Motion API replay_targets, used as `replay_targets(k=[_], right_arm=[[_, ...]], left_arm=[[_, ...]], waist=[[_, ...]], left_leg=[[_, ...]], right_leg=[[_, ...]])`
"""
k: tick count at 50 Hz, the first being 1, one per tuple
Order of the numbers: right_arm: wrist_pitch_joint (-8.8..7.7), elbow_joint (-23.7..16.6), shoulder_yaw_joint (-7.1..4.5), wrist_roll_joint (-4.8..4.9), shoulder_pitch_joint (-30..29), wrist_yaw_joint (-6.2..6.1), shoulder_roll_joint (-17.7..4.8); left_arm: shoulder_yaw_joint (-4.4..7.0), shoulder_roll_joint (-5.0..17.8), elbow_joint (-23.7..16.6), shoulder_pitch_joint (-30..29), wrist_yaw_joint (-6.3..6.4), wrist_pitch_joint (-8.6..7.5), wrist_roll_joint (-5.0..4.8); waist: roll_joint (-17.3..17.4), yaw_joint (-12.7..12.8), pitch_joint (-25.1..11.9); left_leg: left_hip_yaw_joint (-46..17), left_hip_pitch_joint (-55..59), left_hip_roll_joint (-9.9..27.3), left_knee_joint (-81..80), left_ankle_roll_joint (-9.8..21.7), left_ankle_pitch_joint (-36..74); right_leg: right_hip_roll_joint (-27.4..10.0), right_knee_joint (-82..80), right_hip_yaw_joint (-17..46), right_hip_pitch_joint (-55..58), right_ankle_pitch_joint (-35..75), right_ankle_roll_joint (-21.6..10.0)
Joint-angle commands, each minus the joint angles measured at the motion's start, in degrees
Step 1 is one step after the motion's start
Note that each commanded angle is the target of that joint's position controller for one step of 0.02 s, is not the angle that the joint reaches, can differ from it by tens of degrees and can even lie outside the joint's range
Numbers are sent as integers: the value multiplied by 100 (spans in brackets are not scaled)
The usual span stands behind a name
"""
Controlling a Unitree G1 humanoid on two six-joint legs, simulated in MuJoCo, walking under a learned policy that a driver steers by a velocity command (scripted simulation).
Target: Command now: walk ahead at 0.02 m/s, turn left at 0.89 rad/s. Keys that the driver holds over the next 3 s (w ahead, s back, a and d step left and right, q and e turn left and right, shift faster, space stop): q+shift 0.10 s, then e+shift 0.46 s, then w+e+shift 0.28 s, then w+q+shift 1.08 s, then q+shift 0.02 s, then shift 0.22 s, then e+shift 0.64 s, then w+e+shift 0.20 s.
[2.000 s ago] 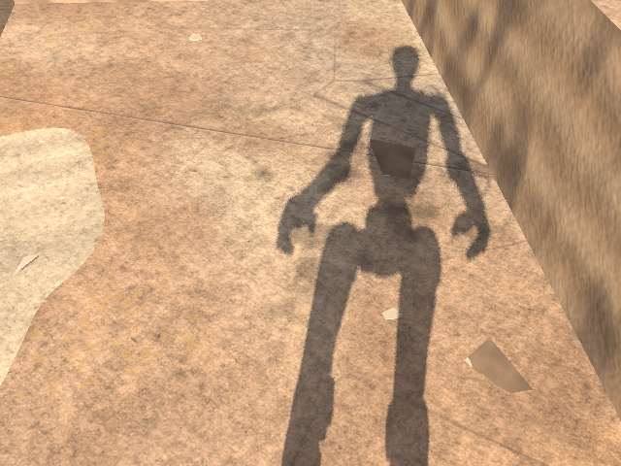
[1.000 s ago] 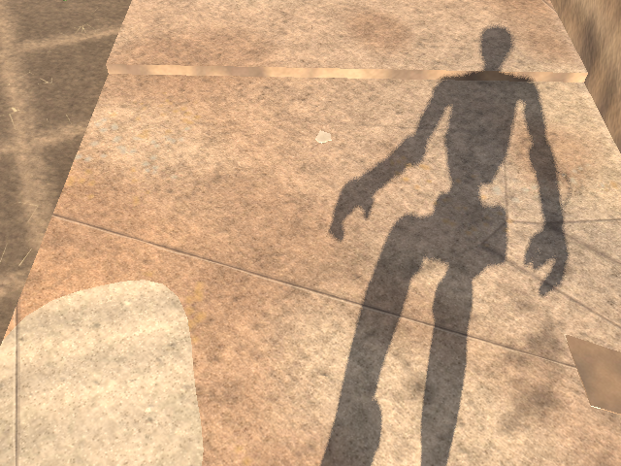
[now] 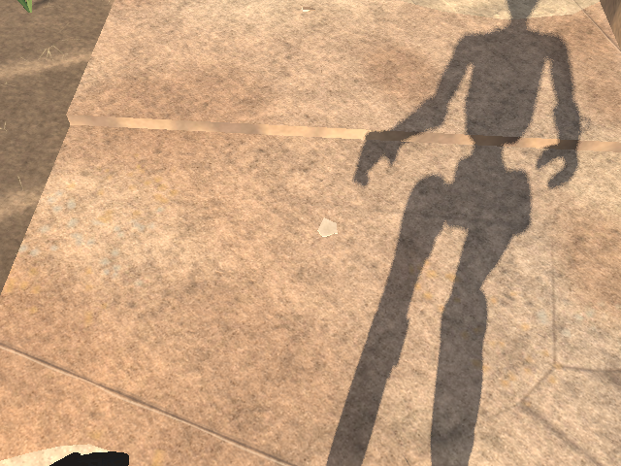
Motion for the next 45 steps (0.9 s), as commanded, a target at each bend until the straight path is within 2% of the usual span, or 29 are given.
replay_targets(k=[1,4,5,6,7,8,9,10,12,13,14,15,16,18,20,23,24,25,26,27,28,30,31,34,39,40,42,44,45], right_arm=[[7,-447,-301,2,-32,-8,-892],[21,-527,-278,83,-255,26,-839],[28,-473,-199,83,62,47,-587],[-3,-597,-147,112,49,62,-473],[-119,-543,-252,-48,87,93,-910],[-142,-362,-287,-83,174,111,-1077],[-118,-185,-241,-100,204,90,-950],[-99,-120,-149,-136,218,59,-696],[-114,-112,61,-192,175,91,-206],[-146,-183,114,-215,-11,109,-107],[-183,-262,108,-193,-278,96,-136],[-211,-303,78,-134,-503,72,-220],[-237,-296,46,-64,-570,55,-299],[-283,-207,5,35,-506,32,-384],[-345,-99,-14,58,-390,35,-397],[-437,236,-78,47,121,108,-423],[-415,287,-133,-8,239,98,-597],[-348,254,-221,-196,37,107,-1043],[-352,113,-188,-407,-304,127,-805],[-373,18,-99,-394,-560,98,-526],[-386,-14,-48,-322,-783,58,-338],[-449,144,-19,-98,-410,-5,-284],[-485,209,-34,-72,-188,-17,-363],[-620,361,-84,-152,373,4,-581],[-789,561,-142,-138,603,137,-745],[-769,774,-83,-415,977,215,-666],[-824,850,-84,-389,967,227,-691],[-874,1014,-25,-393,1132,236,-593],[-854,1097,-9,-380,1181,241,-601]], left_arm=[[201,569,-329,-49,-27,-197,-32],[325,765,-146,396,-70,-280,-32],[384,997,-165,428,-51,-246,20],[420,1378,-197,363,-47,-168,215],[379,1107,-293,284,-55,-197,342],[284,846,-394,26,-27,-192,250],[211,671,-421,-73,-11,-168,146],[144,615,-400,-23,-10,-149,76],[-38,359,-296,-22,-61,-133,74],[-11,452,-276,14,-84,-88,28],[116,782,-288,158,-81,-13,-34],[247,1130,-283,424,-66,48,-46],[316,1305,-272,632,-52,79,-32],[360,1325,-308,735,-35,91,-61],[387,1247,-341,685,-6,107,-151],[421,1110,-448,464,88,183,-300],[380,910,-476,557,112,199,-277],[314,600,-619,712,87,155,-211],[452,1014,-546,895,55,97,-156],[553,1289,-439,987,24,103,-148],[573,1234,-352,1072,25,166,-160],[455,948,-429,934,-37,256,-124],[386,858,-561,751,-101,228,-158],[308,831,-920,139,-221,57,-178],[202,639,-1103,46,-354,-112,-196],[207,702,-1136,-317,-609,127,503],[159,595,-1273,-494,-801,211,337],[77,475,-1338,-658,-840,140,254],[44,445,-1310,-656,-812,103,268]], waist=[[1054,-29,-1052],[933,221,-1056],[249,73,-1308],[-1356,-63,-1082],[-1404,-26,-981],[-973,-109,-853],[-648,-76,-723],[-527,-20,-673],[-530,-98,-594],[-747,-46,-526],[-981,124,-427],[-1134,318,-415],[-1189,402,-510],[-1242,394,-697],[-1283,307,-841],[-1093,5,-1147],[-712,35,-1305],[1086,287,-1068],[1275,260,-885],[837,340,-786],[634,437,-732],[756,169,-628],[865,4,-450],[675,-385,-103],[599,-361,181],[139,-420,241],[643,-378,432],[621,-313,621],[592,-262,610]], left_leg=[[-1799,1022,1251,-756,588,-909],[-1896,688,959,-356,344,-1268],[-1415,152,574,452,112,-2613],[38,-825,-181,1752,-171,-3147],[126,-972,123,3045,-438,-2977],[216,-883,277,3605,-549,-2655],[282,-778,295,3870,-642,-2416],[289,-787,276,4132,-712,-2285],[627,-355,601,3484,-828,-2124],[1039,-252,766,2760,-889,-2112],[1296,-191,753,2170,-927,-2187],[1373,-172,651,1819,-945,-2319],[1302,-127,582,1543,-941,-2400],[1094,-38,534,1030,-875,-2235],[959,177,519,472,-762,-1997],[1038,1574,696,-1011,-487,-608],[744,2459,1308,-962,-252,-136],[-423,2757,2502,-806,475,1429],[-745,2367,3290,-771,1074,2461],[-314,2169,3208,-729,1085,2636],[196,2081,2833,-648,864,2427],[499,2409,2571,-1077,653,-124],[434,2429,2553,-1413,664,-1306],[345,2844,2736,-1873,678,-2286],[1225,2898,2815,-2040,569,-1611],[1636,2553,2778,-2114,468,-1666],[2007,2324,2783,-2219,345,-1684],[2166,2041,2849,-2390,353,-1412],[2284,1976,2878,-2434,381,-1088]], right_leg=[[172,-616,-206,405,59,-71],[-135,-2036,-263,1483,859,-275],[-1023,-2268,334,2271,899,-625],[-2057,-2496,1629,2313,1398,-1429],[-2443,-2521,2273,1866,1526,-1898],[-2260,-2357,1785,1652,1577,-1855],[-1861,-2257,1284,1534,1512,-1651],[-1680,-2221,1167,1557,1506,-1561],[-1304,-2272,841,1340,1666,-1444],[-1071,-2268,725,1432,1658,-1366],[-922,-2204,778,1542,1796,-1351],[-949,-2138,986,1742,1955,-1402],[-1041,-2084,1256,1987,2036,-1457],[-1194,-2059,1741,2372,2182,-1513],[-1216,-2016,2045,2537,2455,-1489],[-872,-1726,1855,1879,2208,-1113],[-592,-1259,1502,1031,1274,-843],[227,-266,329,-368,-666,-491],[134,922,-92,-882,-1782,-190],[-154,1791,-200,-867,-1562,-58],[-229,2159,-320,-891,-1221,26],[-631,2667,-550,-1624,-237,98],[-758,2669,-732,-1944,-22,110],[-947,2368,-905,-2649,225,112],[-1179,1876,-945,-2763,761,-42],[-972,1845,-1322,-2428,619,-191],[-1108,1542,-1419,-2227,746,-417],[-1031,909,-1340,-1748,631,-673],[-906,544,-1424,-1349,360,-802]])
Next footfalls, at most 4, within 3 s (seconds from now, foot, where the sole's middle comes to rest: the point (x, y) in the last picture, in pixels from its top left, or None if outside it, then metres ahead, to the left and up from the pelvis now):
0.10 right None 0.12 -0.14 -0.77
0.48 left None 0.03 0.08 -0.77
0.98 right None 0.24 -0.31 -0.77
1.48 left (445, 353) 0.66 -0.31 -0.77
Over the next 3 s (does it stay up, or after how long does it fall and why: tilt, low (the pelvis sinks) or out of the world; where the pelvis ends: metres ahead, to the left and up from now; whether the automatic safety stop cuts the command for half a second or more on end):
stays up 1.35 -0.21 0.04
